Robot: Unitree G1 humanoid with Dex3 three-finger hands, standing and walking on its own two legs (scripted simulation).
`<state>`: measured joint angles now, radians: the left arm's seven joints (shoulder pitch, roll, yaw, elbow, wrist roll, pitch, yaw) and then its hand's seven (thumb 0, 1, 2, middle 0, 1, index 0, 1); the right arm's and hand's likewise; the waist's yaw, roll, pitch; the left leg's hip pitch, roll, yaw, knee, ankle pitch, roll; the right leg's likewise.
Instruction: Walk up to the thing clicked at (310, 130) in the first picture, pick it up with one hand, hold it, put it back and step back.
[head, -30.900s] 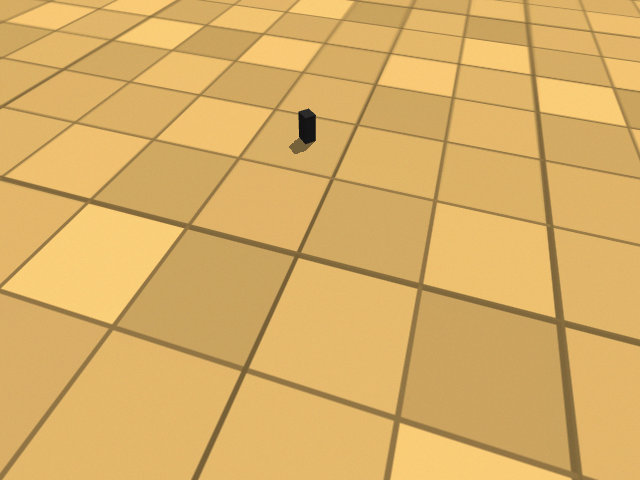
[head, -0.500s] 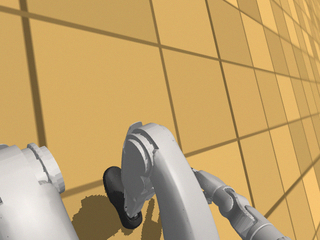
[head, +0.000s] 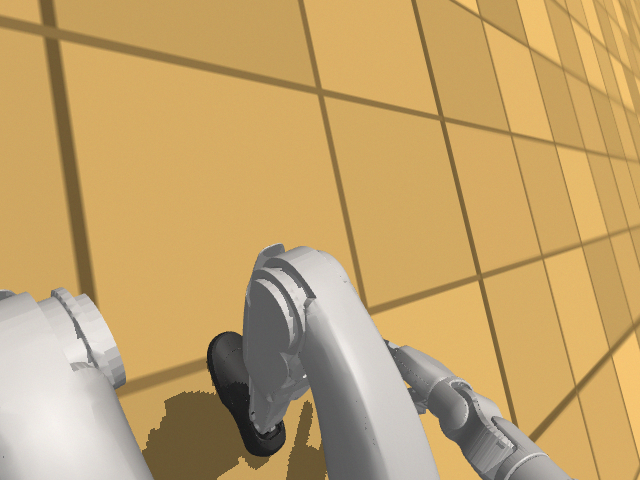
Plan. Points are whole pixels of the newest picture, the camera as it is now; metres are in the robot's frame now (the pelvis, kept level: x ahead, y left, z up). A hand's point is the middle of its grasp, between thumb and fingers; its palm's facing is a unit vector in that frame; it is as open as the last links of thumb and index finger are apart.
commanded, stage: close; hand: left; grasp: from the side
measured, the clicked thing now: out of the picture +0.45 +0.36 -0.21
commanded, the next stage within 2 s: settle in 0.74 s
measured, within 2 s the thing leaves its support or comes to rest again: leaves its support in 1.30 s
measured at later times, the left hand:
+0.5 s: hand out of the picture +0.43 +0.36 -0.18, palm faces +0.55 -0.84 +0.00, open 11.6 cm
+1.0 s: hand out of the picture +0.43 +0.36 -0.18, palm faces +0.54 -0.84 -0.01, open 10.7 cm
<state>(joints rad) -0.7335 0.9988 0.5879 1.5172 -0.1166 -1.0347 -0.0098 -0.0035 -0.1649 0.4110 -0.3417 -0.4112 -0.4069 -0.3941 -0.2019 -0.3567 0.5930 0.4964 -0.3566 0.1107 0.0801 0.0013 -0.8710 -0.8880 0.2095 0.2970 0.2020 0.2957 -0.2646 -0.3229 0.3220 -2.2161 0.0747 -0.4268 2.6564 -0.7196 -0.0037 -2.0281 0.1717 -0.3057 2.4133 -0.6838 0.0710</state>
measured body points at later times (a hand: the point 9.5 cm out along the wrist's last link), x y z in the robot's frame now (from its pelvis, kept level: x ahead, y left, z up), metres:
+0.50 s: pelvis +0.00 +0.00 +0.00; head +0.23 +0.21 +0.32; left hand +0.40 +0.40 -0.18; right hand +0.19 -0.23 -0.03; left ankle +0.08 +0.13 -0.25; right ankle +0.13 -0.11 -0.25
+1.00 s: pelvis +0.00 +0.00 +0.00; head +0.23 +0.22 +0.32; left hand +0.40 +0.40 -0.18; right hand +0.19 -0.22 -0.03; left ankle +0.08 +0.13 -0.25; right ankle +0.13 -0.11 -0.25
